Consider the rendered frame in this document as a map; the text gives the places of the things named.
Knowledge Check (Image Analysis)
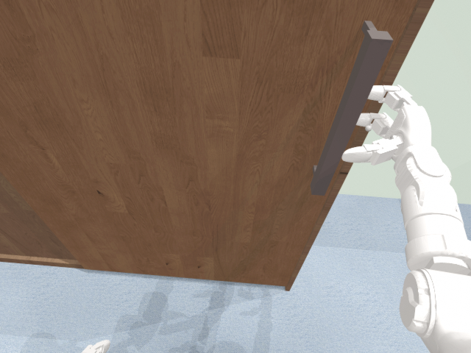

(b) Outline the right robot forearm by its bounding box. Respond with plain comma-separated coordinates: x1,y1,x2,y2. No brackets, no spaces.
394,144,471,276

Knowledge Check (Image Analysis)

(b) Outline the robot right hand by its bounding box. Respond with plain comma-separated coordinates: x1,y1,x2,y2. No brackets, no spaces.
342,85,431,165

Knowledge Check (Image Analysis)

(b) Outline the handle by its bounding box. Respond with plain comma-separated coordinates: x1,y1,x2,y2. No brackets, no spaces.
311,21,393,196

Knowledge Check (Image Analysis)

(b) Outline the wardrobe door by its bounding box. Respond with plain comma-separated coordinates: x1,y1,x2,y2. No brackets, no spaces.
0,172,77,260
0,0,418,286

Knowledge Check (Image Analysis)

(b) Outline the robot right upper arm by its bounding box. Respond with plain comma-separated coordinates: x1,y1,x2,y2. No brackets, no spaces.
399,268,471,353

